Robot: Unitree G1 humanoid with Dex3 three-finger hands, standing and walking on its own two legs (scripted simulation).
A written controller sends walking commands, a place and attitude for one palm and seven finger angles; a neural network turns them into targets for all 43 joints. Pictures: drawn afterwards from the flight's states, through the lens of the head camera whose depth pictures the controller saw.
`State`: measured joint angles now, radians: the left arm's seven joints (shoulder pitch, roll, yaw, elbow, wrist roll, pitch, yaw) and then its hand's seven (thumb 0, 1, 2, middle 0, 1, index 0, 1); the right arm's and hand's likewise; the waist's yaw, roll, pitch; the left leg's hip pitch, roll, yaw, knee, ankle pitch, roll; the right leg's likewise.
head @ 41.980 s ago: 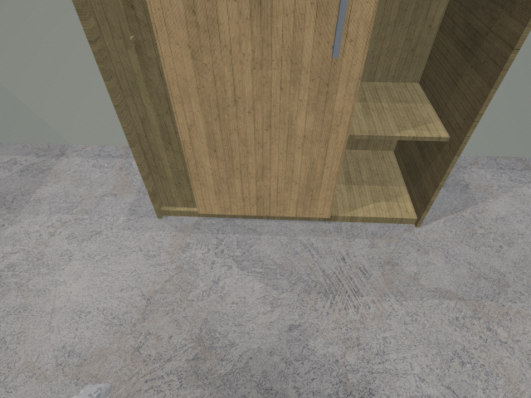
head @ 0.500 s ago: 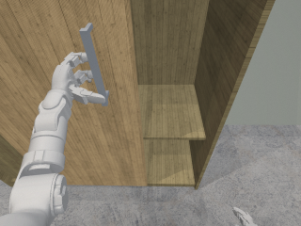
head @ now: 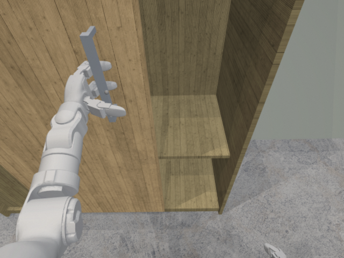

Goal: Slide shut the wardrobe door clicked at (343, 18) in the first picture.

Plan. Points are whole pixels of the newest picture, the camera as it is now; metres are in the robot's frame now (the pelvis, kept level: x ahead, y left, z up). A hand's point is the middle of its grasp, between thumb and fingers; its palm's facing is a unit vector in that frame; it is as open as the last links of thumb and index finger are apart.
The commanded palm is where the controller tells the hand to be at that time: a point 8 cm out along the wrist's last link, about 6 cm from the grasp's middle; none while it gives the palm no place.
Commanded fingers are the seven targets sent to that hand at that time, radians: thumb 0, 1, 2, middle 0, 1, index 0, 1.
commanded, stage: slide the fingers in behind the handle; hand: left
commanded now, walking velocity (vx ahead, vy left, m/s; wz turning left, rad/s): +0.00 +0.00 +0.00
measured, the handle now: (103, 79) +0.48 +0.19 +0.19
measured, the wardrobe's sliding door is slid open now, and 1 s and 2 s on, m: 0.32 0.32 0.32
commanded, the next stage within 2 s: grip the handle and tug to test in 0.58 s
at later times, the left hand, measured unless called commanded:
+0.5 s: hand (103, 94) +0.42 +0.17 +0.19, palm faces +0.06 -1.00 +0.01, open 14.0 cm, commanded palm +0.40 +0.22 +0.19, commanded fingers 0.00 -0.50 0.30 -0.30 -1.20 -0.30 -1.20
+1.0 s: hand (104, 92) +0.43 +0.17 +0.19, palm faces +0.05 -1.00 +0.03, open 11.5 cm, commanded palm +0.40 +0.22 +0.19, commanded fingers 0.00 0.29 0.64 -0.38 -1.31 -0.38 -1.31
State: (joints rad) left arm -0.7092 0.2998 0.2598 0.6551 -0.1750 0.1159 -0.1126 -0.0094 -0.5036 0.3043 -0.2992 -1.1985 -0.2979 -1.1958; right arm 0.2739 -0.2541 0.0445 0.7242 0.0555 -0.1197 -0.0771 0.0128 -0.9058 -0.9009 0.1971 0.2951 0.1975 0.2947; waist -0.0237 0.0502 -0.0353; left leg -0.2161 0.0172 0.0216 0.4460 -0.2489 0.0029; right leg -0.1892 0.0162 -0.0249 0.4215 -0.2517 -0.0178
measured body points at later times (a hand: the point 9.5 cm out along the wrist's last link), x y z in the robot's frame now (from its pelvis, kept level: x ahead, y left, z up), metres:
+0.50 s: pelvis +0.00 +0.01 +0.00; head +0.00 -0.01 +0.45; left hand +0.41 +0.23 +0.19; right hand +0.13 -0.24 -0.11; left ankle -0.01 +0.12 -0.74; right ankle -0.02 -0.11 -0.74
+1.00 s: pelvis +0.00 +0.01 +0.00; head +0.00 +0.00 +0.45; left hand +0.42 +0.23 +0.19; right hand +0.11 -0.24 -0.11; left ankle -0.01 +0.12 -0.74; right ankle -0.02 -0.11 -0.74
